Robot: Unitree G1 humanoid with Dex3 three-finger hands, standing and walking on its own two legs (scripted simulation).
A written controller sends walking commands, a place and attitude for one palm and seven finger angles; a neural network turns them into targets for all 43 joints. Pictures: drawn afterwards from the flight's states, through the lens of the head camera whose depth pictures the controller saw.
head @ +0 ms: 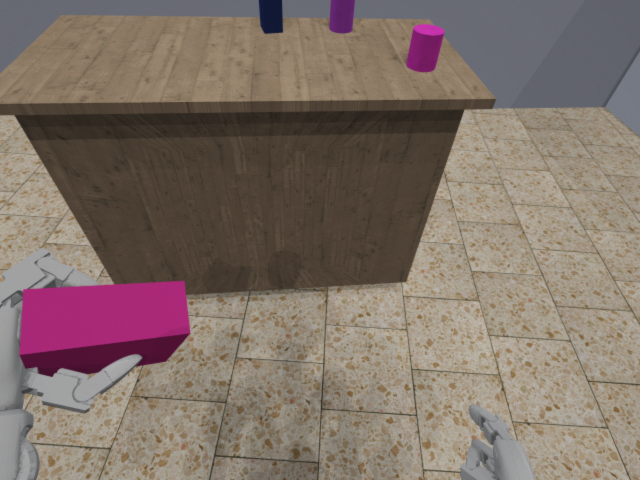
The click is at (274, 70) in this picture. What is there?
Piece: table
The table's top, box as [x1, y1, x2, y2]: [0, 15, 495, 114]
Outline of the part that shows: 0,73 0,114 469,109 492,108 495,100 492,94 443,36 434,70 430,72 418,72 411,70 406,66 405,63 412,28 414,25 420,23 428,23 434,25 429,19 353,18 353,26 350,32 335,33 328,28 329,18 283,18 282,33 265,34 260,27 259,17 61,15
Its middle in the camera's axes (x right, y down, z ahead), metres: -0.18 -0.47 +1.00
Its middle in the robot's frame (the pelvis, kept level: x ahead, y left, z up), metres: +1.06 +0.24 +0.06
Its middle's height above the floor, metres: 0.83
